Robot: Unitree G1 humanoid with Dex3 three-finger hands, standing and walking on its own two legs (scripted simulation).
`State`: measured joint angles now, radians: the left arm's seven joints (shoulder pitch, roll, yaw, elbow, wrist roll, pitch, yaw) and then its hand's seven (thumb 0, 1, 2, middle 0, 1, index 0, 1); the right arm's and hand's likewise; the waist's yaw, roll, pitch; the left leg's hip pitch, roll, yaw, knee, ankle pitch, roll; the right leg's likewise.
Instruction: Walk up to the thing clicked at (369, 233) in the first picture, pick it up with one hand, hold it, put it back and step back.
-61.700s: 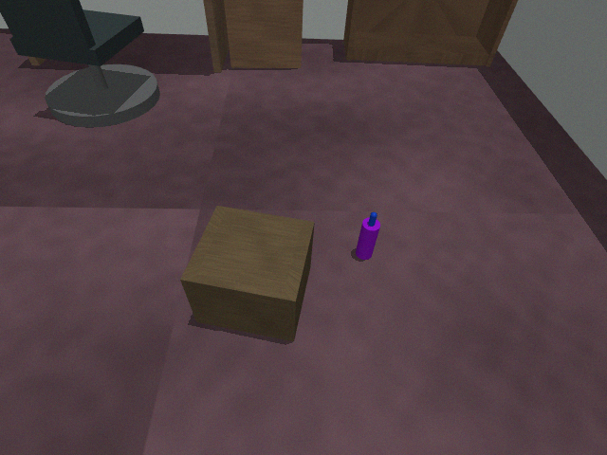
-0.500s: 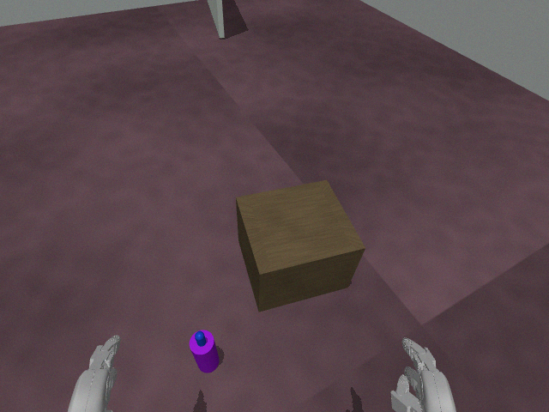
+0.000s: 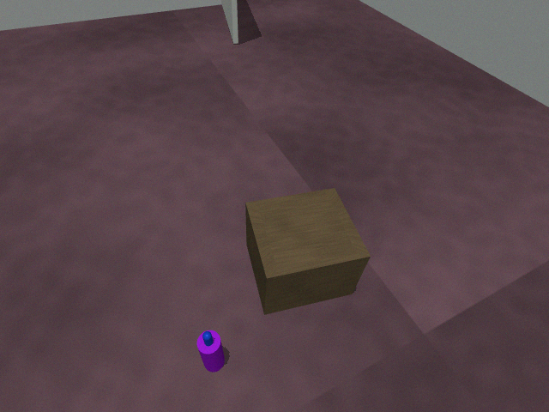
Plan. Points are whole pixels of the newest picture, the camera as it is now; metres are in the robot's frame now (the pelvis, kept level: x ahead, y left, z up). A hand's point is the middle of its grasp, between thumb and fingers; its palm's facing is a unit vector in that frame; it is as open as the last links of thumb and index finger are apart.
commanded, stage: stand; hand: left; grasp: from the side
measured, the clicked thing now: (210, 348) +0.41 +0.17 -0.63
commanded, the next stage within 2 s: step back in 1.86 s
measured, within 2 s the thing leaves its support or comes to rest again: neither
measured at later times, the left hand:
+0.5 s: hand out of the picture +0.04 +0.25 -0.14, palm faces +0.01 -0.94 -0.35, open 7.4 cm
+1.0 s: hand out of the picture +0.06 +0.24 -0.13, palm faces -0.01 -0.94 -0.34, open 7.4 cm
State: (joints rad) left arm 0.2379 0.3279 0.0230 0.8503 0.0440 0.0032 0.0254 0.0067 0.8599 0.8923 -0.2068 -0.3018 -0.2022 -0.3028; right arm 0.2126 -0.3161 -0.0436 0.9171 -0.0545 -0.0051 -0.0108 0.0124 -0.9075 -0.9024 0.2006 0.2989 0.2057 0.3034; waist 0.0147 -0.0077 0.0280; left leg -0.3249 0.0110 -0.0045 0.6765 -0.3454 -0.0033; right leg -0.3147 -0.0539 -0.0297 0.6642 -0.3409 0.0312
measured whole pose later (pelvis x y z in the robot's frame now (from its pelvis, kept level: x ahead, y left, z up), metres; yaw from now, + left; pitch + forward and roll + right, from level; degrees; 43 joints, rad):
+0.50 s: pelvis -0.01 +0.00 +0.02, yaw +0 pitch -4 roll +0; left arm 0.14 0.32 0.01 1.15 0.03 -0.01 0.02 0.01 0.91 0.90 -0.21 -0.30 -0.20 -0.30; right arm 0.15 -0.31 -0.02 1.12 -0.03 0.00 -0.01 0.01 -0.91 -0.90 0.20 0.30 0.21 0.30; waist 0.02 0.01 0.05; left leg -0.13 0.01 -0.01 0.38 -0.19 -0.01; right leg -0.13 -0.05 -0.04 0.38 -0.19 0.03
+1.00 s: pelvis -0.01 +0.00 +0.03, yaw +0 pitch -3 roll +0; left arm 0.11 0.32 0.01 1.18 0.02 -0.01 0.01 0.00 0.91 0.90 -0.21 -0.30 -0.20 -0.30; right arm 0.14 -0.33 -0.01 1.15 -0.02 0.00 0.00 0.01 -0.91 -0.90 0.20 0.30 0.21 0.30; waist 0.01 0.01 0.05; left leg -0.12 0.01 0.00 0.34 -0.17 -0.01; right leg -0.12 -0.04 -0.03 0.34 -0.17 0.03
